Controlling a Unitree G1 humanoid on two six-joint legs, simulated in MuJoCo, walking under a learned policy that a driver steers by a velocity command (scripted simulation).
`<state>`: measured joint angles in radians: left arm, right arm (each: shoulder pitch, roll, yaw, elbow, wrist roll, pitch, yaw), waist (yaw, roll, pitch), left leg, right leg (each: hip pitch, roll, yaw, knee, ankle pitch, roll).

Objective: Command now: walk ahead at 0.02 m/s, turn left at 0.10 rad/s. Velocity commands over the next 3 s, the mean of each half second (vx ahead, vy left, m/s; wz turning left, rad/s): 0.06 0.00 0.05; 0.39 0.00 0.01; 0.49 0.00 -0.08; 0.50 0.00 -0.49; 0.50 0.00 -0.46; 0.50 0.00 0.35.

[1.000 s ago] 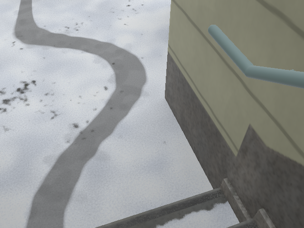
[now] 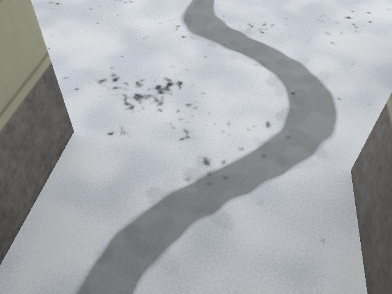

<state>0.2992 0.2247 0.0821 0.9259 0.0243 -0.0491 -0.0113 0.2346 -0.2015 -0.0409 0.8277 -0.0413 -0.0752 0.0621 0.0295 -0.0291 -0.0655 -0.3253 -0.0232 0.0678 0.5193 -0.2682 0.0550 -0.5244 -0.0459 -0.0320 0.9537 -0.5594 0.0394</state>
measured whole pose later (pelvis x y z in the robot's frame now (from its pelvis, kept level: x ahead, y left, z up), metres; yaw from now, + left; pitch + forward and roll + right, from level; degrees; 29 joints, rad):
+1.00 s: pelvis +0.27 +0.08 -0.19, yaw -2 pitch -1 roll -2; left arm 0.49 0.20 0.03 1.09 0.06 -0.09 -0.09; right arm 0.30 -0.22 -0.05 1.00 -0.11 -0.08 0.10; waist 0.02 -0.01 0.01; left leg -0.36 0.02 0.09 0.73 -0.35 0.08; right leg -0.50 0.01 0.15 1.96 -0.63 -0.07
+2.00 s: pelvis +0.88 +0.08 -0.35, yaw -21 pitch +3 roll -1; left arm 0.29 0.27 0.08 0.86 -0.04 -0.05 0.03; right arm 0.11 -0.19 -0.06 0.79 -0.01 -0.11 -0.01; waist 0.01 -0.03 -0.04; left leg -0.42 0.02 0.00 0.57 -0.20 0.01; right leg -0.52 0.05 0.09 1.20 -0.37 -0.07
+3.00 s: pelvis +1.35 -0.18 -0.37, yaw -20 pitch +2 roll -1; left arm 0.28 0.25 0.08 0.93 0.00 -0.06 0.02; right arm 0.04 -0.26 -0.07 0.76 0.02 -0.06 0.05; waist 0.03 0.02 0.05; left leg -0.53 -0.03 0.06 0.64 -0.14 0.12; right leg -0.09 -0.06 -0.13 0.89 -0.50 0.03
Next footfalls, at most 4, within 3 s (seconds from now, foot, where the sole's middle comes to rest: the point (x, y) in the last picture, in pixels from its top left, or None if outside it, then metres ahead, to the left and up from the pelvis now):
0.12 right None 0.04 -0.13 -0.77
0.90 left None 0.34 0.16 -0.94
1.52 right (216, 273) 0.75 -0.05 -1.12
1.88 left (174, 219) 1.01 0.15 -1.12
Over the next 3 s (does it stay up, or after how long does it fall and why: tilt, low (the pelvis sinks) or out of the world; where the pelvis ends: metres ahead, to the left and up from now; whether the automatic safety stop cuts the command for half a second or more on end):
stays up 1.35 -0.18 -0.37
